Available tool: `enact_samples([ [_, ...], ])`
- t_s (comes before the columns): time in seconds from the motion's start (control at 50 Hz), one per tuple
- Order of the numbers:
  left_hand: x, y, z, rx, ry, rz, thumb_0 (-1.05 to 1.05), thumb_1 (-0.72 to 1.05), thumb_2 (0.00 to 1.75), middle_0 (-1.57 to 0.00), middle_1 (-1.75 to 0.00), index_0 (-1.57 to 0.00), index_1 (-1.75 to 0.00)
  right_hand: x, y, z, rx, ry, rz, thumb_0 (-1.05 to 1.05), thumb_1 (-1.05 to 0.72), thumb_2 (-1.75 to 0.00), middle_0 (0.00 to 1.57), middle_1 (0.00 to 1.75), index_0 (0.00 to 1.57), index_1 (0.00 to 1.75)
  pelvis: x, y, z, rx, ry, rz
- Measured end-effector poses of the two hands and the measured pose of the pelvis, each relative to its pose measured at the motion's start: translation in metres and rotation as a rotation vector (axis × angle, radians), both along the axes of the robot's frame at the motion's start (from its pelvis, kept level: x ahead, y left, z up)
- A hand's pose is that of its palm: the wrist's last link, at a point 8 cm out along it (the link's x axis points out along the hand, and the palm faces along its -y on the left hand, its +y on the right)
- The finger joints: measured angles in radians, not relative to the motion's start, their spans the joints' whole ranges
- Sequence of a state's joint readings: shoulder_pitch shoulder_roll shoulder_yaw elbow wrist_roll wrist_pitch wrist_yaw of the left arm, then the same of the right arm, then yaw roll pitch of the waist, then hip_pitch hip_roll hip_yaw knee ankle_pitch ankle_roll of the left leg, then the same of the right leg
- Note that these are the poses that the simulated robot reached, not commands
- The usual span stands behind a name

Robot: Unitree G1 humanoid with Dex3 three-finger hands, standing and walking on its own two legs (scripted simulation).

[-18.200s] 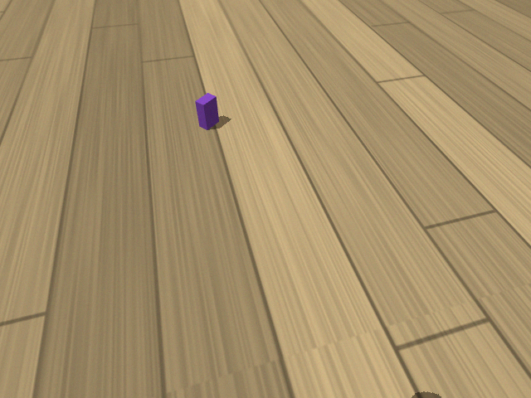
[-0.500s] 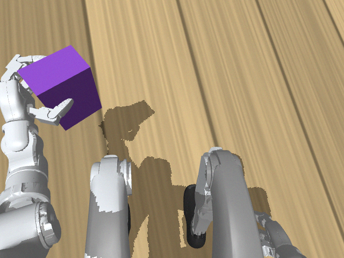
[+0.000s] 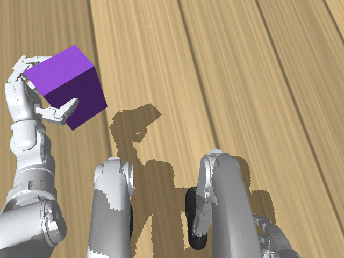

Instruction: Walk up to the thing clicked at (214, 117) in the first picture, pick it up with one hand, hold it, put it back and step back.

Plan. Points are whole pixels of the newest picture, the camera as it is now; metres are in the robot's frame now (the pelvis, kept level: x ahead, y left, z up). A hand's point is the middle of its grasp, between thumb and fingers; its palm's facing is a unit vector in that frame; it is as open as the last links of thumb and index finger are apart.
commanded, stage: lift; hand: left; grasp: from the side
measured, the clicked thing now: (73, 92) +0.48 +0.22 -0.08
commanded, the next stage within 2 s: none
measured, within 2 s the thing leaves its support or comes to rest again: neither
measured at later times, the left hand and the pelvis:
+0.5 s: hand (35, 80) +0.43 +0.23 +0.07, palm faces +0.28 -0.96 -0.05, open 11.3 cm; pelvis +0.01 +0.00 +0.08, yaw +1 degrees
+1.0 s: hand out of the picture +0.41 +0.21 +0.24, palm faces +0.25 -0.97 -0.03, open 11.0 cm; pelvis +0.05 +0.00 +0.23, yaw +2 degrees
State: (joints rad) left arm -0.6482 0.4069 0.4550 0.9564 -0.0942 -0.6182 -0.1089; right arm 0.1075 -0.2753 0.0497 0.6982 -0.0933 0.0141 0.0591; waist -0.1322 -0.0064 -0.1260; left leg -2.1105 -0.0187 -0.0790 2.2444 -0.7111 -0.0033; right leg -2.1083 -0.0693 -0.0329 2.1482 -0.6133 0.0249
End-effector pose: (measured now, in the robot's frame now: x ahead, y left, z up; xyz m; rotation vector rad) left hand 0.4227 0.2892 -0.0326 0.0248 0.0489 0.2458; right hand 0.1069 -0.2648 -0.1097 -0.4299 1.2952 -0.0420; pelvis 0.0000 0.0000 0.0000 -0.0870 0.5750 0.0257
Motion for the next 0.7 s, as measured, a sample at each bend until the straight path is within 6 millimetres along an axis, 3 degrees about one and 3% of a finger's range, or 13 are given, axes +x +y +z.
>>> enact_samples([
  [0.16, -0.005, -0.001, 0.021, 0.001, -0.014, 0.026, -0.01, -0.54, 1.22, -0.67, -0.98, -0.64, -0.97, 0.004, 0.003, 0.011, 0.013, -0.016, -0.022, 0.01, -0.95, -0.9, 0.2, 0.3, 0.2, 0.3, 0.001, 0.001, 0.014, 0.003, 0.006, 0.004],
  [0.34, -0.016, -0.005, 0.06, 0.012, -0.003, 0.024, -0.01, -0.58, 1.22, -0.67, -1.0, -0.65, -0.98, 0.018, 0.005, 0.037, 0.033, -0.065, -0.044, 0.01, -0.95, -0.9, 0.2, 0.3, 0.2, 0.3, 0.005, 0.0, 0.045, 0.012, 0.016, 0.004],
  [0.52, -0.029, -0.013, 0.11, 0.015, 0.008, 0.034, -0.01, -0.59, 1.23, -0.67, -1.01, -0.65, -0.99, 0.043, 0.007, 0.08, 0.044, -0.143, -0.065, 0.01, -0.95, -0.9, 0.2, 0.3, 0.2, 0.3, 0.013, 0.0, 0.088, 0.022, 0.008, 0.003],
  [0.7, -0.041, -0.024, 0.169, 0.014, 0.041, -0.001, -0.01, -0.54, 1.21, -0.66, -0.99, -0.64, -0.97, 0.069, 0.015, 0.137, 0.062, -0.23, -0.076, 0.01, -0.94, -0.9, 0.2, 0.3, 0.2, 0.3, 0.024, 0.0, 0.141, 0.029, -0.033, 0.003],
])
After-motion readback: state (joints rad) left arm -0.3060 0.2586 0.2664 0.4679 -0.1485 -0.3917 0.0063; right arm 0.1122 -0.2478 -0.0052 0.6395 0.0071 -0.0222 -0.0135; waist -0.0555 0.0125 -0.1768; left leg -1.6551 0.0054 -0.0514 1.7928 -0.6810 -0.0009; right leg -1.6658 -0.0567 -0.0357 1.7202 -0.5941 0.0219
